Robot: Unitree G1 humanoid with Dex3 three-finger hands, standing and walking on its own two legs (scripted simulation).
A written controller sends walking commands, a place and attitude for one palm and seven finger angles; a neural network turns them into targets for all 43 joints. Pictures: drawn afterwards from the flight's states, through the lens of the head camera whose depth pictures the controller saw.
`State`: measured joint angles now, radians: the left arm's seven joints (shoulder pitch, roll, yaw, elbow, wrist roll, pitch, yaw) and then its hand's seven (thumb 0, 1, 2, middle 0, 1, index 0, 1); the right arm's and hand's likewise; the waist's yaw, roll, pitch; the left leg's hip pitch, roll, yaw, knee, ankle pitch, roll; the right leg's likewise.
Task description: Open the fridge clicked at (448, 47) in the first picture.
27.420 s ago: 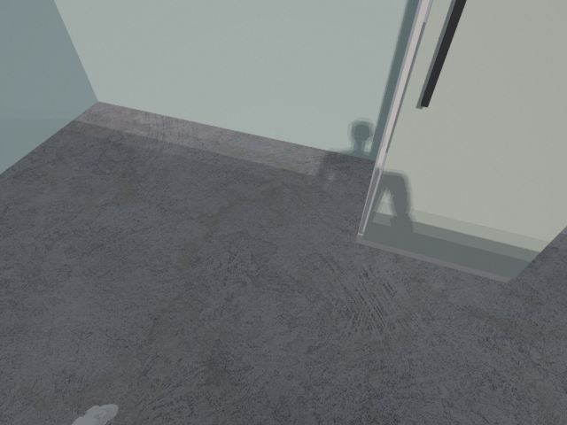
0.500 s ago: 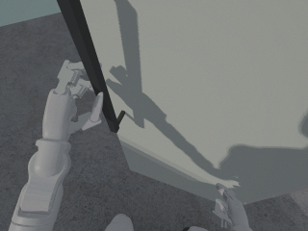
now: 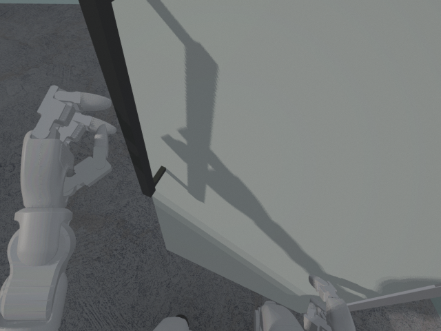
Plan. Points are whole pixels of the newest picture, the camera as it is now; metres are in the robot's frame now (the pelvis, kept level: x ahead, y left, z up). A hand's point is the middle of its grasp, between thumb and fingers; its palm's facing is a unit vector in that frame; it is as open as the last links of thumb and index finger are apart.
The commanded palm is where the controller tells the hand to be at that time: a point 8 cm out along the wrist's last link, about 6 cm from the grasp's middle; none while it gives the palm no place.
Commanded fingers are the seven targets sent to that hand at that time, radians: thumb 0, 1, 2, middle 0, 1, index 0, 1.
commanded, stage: walk backward, drawing the door open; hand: left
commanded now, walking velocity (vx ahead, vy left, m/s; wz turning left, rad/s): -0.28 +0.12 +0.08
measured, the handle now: (141, 122) +0.37 +0.17 +0.16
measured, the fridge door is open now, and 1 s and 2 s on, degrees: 57 61 61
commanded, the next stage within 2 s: stop walking and hold the door back in 0.22 s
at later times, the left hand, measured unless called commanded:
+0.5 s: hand out of the picture +0.14 +0.25 +0.18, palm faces +0.63 -0.77 -0.12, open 4.7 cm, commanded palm +0.12 +0.25 +0.16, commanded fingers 0.00 0.90 0.90 -0.45 -1.40 -0.45 -1.40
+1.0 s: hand (69, 243) +0.19 +0.20 +0.16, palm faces +0.40 -0.88 -0.25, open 4.7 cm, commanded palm +0.15 +0.23 +0.16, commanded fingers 0.00 0.90 0.90 -0.45 -1.40 -0.45 -1.40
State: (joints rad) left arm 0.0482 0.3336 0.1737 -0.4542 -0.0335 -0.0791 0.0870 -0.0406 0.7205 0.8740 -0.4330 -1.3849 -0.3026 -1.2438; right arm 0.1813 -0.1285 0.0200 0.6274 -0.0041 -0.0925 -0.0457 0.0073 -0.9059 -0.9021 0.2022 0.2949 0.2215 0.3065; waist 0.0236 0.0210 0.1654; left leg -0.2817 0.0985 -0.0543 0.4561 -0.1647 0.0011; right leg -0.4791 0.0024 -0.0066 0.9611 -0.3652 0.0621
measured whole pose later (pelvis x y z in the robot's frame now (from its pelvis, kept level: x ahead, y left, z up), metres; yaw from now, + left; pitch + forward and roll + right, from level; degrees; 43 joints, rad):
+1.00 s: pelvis -0.14 -0.07 -0.01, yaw +8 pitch +1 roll -1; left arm -0.32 0.40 0.19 0.11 -0.04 -0.09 0.08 0.02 0.89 0.89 -0.46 -1.40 -0.45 -1.40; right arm 0.20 -0.14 0.10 0.66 0.01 -0.02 -0.05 0.01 -0.90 -0.90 0.21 0.30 0.21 0.30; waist 0.01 0.00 0.05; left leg -0.30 0.04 0.06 0.53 -0.24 0.01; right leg -0.21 0.00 -0.05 0.42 -0.22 0.01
